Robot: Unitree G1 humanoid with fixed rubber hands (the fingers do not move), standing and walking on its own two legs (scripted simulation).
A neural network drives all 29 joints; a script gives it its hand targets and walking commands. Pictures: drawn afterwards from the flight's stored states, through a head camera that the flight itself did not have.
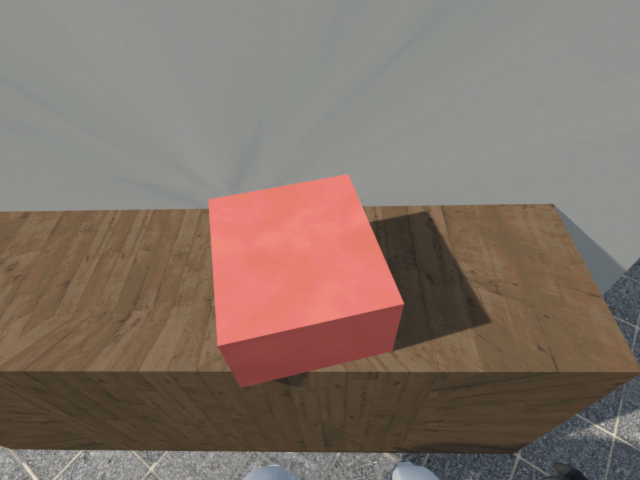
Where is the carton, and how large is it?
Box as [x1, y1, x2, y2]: [208, 174, 403, 387]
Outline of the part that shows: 347,174 208,199 217,345 240,387 391,351 403,302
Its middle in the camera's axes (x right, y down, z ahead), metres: -0.04 +0.06 +0.65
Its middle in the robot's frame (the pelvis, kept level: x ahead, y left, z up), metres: +0.46 +0.05 -0.07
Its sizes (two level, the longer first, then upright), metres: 0.279 0.252 0.152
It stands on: a pedestal, 0.58 m high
